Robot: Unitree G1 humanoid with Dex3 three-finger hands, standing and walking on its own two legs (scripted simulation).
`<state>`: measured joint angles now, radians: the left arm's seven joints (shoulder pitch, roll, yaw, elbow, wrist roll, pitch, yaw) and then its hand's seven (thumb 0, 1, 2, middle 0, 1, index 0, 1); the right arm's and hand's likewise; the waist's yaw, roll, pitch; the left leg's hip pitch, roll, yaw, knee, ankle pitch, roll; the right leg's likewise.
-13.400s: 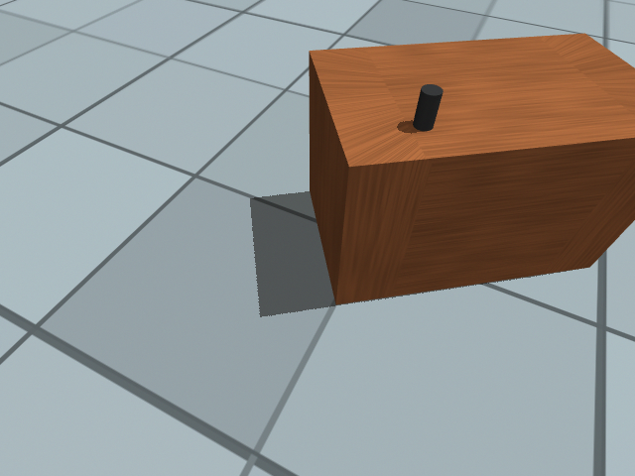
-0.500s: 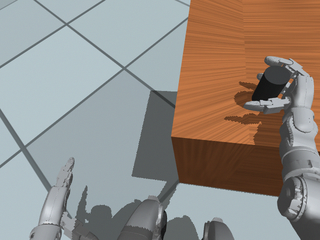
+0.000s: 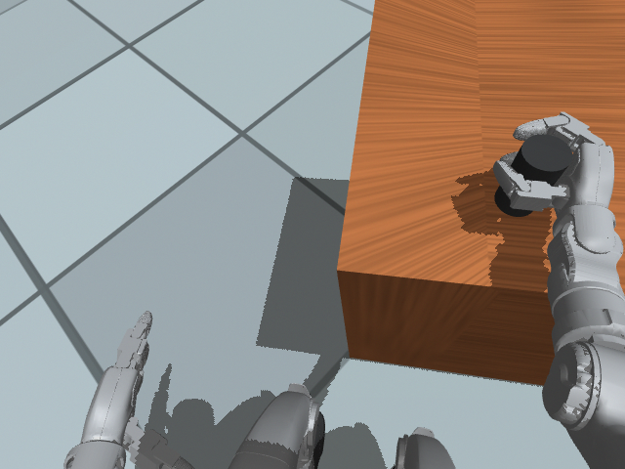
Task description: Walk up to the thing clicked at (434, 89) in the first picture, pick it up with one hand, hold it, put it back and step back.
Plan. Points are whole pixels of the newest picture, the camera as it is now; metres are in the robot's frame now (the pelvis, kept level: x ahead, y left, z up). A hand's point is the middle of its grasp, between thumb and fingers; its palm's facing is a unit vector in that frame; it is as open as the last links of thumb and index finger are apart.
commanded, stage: settle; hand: right
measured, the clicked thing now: (529, 178) +0.50 -0.17 +0.02
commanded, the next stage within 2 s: lift in 0.64 s
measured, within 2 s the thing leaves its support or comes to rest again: neither
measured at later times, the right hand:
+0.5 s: hand (541, 143) +0.50 -0.16 +0.08, palm faces +0.07 +1.00 +0.00, open 7.4 cm
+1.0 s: hand (559, 124) +0.50 -0.17 +0.11, palm faces +0.07 +1.00 +0.01, open 7.4 cm
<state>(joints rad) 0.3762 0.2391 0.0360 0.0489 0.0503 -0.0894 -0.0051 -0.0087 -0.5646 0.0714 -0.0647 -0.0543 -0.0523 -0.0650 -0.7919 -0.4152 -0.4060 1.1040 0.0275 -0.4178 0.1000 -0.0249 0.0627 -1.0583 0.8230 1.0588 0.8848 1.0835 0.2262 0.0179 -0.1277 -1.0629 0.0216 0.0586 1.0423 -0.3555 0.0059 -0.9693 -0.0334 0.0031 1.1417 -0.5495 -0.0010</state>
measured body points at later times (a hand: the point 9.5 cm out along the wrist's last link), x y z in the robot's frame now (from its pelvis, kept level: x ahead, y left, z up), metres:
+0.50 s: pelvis +0.01 +0.00 +0.02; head +0.11 -0.02 +0.46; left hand +0.16 +0.26 +0.00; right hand +0.49 -0.22 +0.09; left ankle +0.07 +0.12 -0.65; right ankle -0.01 -0.11 -0.65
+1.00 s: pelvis +0.02 +0.00 +0.04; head +0.11 -0.02 +0.48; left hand +0.17 +0.26 +0.01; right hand +0.49 -0.22 +0.12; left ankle +0.07 +0.12 -0.65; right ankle -0.01 -0.11 -0.65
